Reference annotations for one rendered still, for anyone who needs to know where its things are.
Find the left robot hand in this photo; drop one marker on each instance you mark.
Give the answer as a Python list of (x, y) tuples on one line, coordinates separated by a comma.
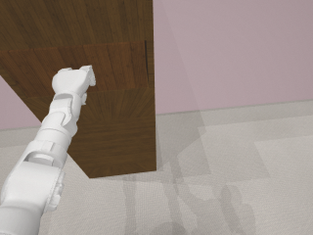
[(76, 81)]

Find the left robot upper arm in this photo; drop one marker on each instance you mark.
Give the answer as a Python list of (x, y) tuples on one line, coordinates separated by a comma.
[(34, 189)]

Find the cabinet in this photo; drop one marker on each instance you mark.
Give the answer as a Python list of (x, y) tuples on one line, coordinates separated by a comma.
[(116, 129)]

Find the left robot forearm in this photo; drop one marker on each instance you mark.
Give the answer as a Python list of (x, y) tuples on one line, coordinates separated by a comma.
[(53, 138)]

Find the drawer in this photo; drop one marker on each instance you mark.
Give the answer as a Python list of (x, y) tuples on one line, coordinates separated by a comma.
[(116, 66)]

